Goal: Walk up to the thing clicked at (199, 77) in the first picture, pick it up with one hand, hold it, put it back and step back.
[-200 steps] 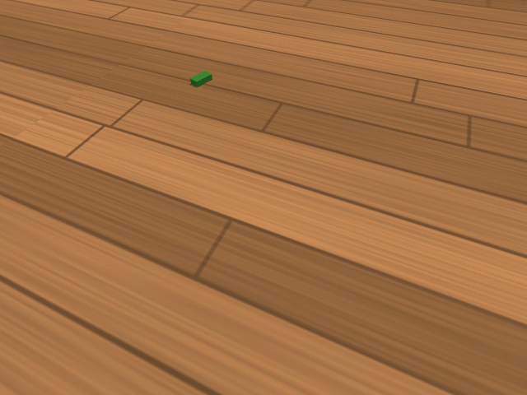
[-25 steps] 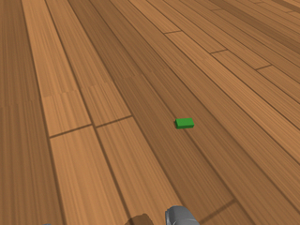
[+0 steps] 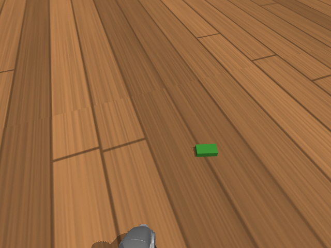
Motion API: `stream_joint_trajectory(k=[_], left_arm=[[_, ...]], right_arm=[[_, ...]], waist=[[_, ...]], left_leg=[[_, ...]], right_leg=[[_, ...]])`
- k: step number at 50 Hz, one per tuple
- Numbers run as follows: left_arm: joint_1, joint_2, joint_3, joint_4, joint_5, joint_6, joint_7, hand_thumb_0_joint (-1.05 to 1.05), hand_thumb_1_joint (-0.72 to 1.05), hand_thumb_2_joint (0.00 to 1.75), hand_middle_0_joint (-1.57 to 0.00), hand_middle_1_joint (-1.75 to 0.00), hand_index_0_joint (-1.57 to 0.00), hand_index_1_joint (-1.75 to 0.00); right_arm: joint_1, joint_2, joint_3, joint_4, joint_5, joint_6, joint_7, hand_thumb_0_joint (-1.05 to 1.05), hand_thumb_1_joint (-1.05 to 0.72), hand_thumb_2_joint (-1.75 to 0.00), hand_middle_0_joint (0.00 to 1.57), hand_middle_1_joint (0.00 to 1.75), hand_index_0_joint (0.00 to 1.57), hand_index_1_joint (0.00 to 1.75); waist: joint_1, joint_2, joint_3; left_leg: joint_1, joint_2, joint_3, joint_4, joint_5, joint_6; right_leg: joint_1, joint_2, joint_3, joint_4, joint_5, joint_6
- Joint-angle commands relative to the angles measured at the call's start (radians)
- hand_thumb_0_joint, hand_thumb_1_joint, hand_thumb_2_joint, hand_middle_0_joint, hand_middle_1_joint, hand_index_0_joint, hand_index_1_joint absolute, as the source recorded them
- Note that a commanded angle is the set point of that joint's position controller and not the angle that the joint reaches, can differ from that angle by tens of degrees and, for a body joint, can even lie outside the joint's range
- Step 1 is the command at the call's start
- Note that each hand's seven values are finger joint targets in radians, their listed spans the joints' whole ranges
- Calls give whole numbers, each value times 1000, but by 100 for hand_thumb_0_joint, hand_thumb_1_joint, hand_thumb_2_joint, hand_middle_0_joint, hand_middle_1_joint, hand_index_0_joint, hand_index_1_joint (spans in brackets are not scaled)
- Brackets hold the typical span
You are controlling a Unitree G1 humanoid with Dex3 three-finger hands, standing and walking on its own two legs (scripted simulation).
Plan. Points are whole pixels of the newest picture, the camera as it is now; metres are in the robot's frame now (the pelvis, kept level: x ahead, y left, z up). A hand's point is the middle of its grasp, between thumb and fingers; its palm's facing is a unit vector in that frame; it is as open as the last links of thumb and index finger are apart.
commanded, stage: walk up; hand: left
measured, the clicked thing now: (206, 150) +0.83 -0.21 -0.74
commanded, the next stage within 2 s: none
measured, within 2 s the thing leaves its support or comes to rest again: neither
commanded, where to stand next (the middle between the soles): +0.44 -0.42 m, yaw +5 degrees
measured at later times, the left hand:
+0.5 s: hand (126, 228) +0.18 +0.15 -0.15, palm faces -0.04 -0.94 -0.35, open 7.4 cm
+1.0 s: hand (188, 210) +0.25 -0.03 -0.18, palm faces +0.00 -0.96 -0.29, open 7.4 cm
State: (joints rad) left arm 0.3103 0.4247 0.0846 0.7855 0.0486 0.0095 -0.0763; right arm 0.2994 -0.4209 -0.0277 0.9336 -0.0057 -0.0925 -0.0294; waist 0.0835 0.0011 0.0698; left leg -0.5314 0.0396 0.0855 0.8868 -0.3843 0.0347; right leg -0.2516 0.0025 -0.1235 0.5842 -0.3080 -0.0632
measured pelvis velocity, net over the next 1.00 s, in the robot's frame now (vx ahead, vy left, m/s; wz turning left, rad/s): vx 0.23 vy -0.29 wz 0.05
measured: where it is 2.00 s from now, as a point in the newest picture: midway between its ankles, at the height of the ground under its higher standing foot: (255, 229)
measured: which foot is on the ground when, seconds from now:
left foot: up 0.00-0.08, down 0.10-0.54, up 0.56-0.88, down 0.90-1.00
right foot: down 0.00-0.12, up 0.14-0.50, down 0.52-0.92, up 0.94-1.00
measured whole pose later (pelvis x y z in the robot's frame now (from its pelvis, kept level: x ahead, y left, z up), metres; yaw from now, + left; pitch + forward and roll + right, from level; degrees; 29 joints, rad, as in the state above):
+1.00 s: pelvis +0.23 -0.29 -0.02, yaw +3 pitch -3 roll +1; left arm 0.34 0.42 0.06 0.78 0.05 0.07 -0.07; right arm 0.31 -0.39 -0.04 0.90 -0.01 -0.11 -0.06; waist 0.04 -0.11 0.10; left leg -0.39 -0.01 0.12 0.69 -0.24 0.07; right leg -0.39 0.01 -0.01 1.06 -0.47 -0.04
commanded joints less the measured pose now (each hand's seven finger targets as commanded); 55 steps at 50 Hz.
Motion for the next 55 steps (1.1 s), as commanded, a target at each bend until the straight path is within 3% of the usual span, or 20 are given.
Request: stream_joint_trajectory(k=[1, 4, 5, 6, 8, 12, 23, 26, 27, 28, 29, 30, 34, 41, 44, 45, 46, 48, 51, 55], left_arm=[[-63, 220, 64, -131, -2, -22, 9, 0, 90, 90, -20, -30, -20, -30], [-109, 184, 42, -165, -8, -12, 1, 0, 90, 90, -20, -30, -20, -30], [-65, 136, 29, -163, -12, -11, -1, 0, 90, 90, -20, -30, -20, -30], [-3, 120, 33, -156, -8, 0, 0, 0, 90, 90, -20, -30, -20, -30], [55, 265, 71, -109, 3, 34, 0, 0, 90, 90, -20, -30, -20, -30], [46, 239, 87, -65, 4, 40, -10, 0, 90, 90, -20, -30, -20, -30], [-24, 210, 97, -63, -11, 48, -49, 0, 90, 90, -20, -30, -20, -30], [133, 234, 116, 21, 2, 30, -31, 0, 90, 90, -20, -30, -20, -30], [214, 290, 135, 43, 16, 20, -17, 0, 90, 90, -20, -30, -20, -30], [203, 363, 141, 14, 25, 7, -5, 0, 90, 90, -20, -30, -20, -30], [92, 402, 134, -28, 10, 4, 1, 0, 90, 90, -20, -30, -20, -30], [21, 413, 134, -52, -5, 2, 6, 0, 90, 90, -20, -30, -20, -30], [-19, 278, 93, -43, -10, -20, 20, 0, 90, 90, -20, -30, -20, -30], [-7, 223, 57, -107, -3, -24, 21, 0, 90, 90, -20, -30, -20, -30], [-80, 189, 37, -155, -12, -10, 13, 0, 90, 90, -20, -30, -20, -30], [-28, 132, 19, -158, -16, -10, 13, 0, 90, 90, -20, -30, -20, -30], [35, 104, 17, -153, -14, -1, 11, 0, 90, 90, -20, -30, -20, -30], [106, 260, 60, -103, -1, 40, 16, 0, 90, 90, -20, -30, -20, -30], [72, 252, 76, -70, 5, 44, 11, 0, 90, 90, -20, -30, -20, -30], [68, 213, 76, -61, 2, 48, -7, 0, 90, 90, -20, -30, -20, -30]], right_arm=[[90, -214, -72, -54, 5, -22, -21, 0, -90, -90, 20, 30, 20, 30], [274, -248, -104, -5, 1, -33, -41, 0, -90, -90, 20, 30, 20, 30], [317, -306, -125, -6, -13, -35, -55, 0, -90, -90, 20, 30, 20, 30], [294, -374, -139, -40, -23, -32, -66, 0, -90, -90, 20, 30, 20, 30], [157, -373, -140, -94, 11, -27, -75, 0, -90, -90, 20, 30, 20, 30], [70, -291, -109, -101, -1, -36, -57, 0, -90, -90, 20, 30, 20, 30], [-19, -405, -142, -101, -29, -24, -34, 0, -90, -90, 20, 30, 20, 30], [-29, -331, -120, -89, -29, 1, -38, 0, -90, -90, 20, 30, 20, 30], [13, -239, -91, -85, -30, 13, -40, 0, -90, -90, 20, 30, 20, 30], [7, -156, -58, -108, -16, 17, -44, 0, -90, -90, 20, 30, 20, 30], [-29, -236, -87, -122, 1, 18, -59, 0, -90, -90, 20, 30, 20, 30], [-26, -281, -97, -100, 3, 15, -62, 0, -90, -90, 20, 30, 20, 30], [85, -263, -81, 0, 17, -4, -38, 0, -90, -90, 20, 30, 20, 30], [67, -214, -73, -42, 7, -19, -19, 0, -90, -90, 20, 30, 20, 30], [264, -231, -100, 10, 2, -29, -39, 0, -90, -90, 20, 30, 20, 30], [317, -289, -120, 9, -11, -32, -54, 0, -90, -90, 20, 30, 20, 30], [307, -361, -137, -19, -24, -30, -67, 0, -90, -90, 20, 30, 20, 30], [159, -385, -146, -86, 14, -22, -78, 0, -90, -90, 20, 30, 20, 30], [70, -288, -115, -96, -3, -26, -70, 0, -90, -90, 20, 30, 20, 30], [61, -307, -118, -89, -11, -37, -53, 0, -90, -90, 20, 30, 20, 30]], waist=[[-39, -149, -43], [-157, 8, -100], [-184, 175, -124], [-149, 237, -129], [-109, 50, -52], [-66, 37, 27], [-61, 227, -27], [23, 15, -104], [69, -237, -105], [81, -422, -37], [48, -376, 13], [11, -341, 58], [-46, -254, 41], [-32, -160, -19], [-153, -18, -114], [-180, 137, -164], [-148, 222, -184], [-107, 52, -113], [-63, -16, 8], [-62, 101, 41]], left_leg=[[83, 12, -10, -146, 87, 10], [517, 11, -60, -342, 277, 25], [607, 139, -270, -472, 123, 54], [649, 365, -702, -578, -80, 136], [473, 461, -778, -648, -296, 238], [220, 285, -381, -610, -106, 163], [112, 228, -155, -509, -187, 135], [32, 149, -43, -184, -197, 91], [-85, 73, 39, 121, -208, 57], [-328, -54, -8, 354, -255, 17], [-310, -29, -109, 414, -204, 6], [-290, 22, -134, 399, -144, 9], [-166, 44, -102, 227, -10, 8], [66, -6, -7, -123, 56, 8], [510, -17, -22, -361, 309, 15], [628, 93, -214, -457, 225, 40], [706, 327, -638, -518, 60, 133], [535, 471, -787, -616, -213, 261], [283, 311, -475, -610, -106, 167], [178, 260, -287, -571, -24, 180]], right_leg=[[11, -266, 269, -233, 103, -172], [-225, -176, 155, 44, 144, -96], [-337, -78, 73, 286, 48, -36], [-517, 7, 118, 484, -201, 21], [-497, -76, 249, 636, -167, 40], [-356, -106, 257, 563, -65, 65], [-146, -128, 111, 198, -54, 67], [87, -39, 20, 43, -52, 61], [173, -76, 132, -77, -188, 38], [142, -255, 535, -277, -431, -23], [39, -345, 727, -435, -527, -92], [-14, -364, 752, -460, -558, -117], [5, -234, 383, -236, -99, -124], [2, -250, 286, -185, 181, -166], [-201, -164, 156, 83, 205, -97], [-292, -92, 102, 299, 100, -45], [-490, 4, 131, 469, -190, 12], [-489, -66, 243, 655, -194, 40], [-381, -95, 284, 603, -103, 54], [-337, -119, 237, 541, -29, 79]])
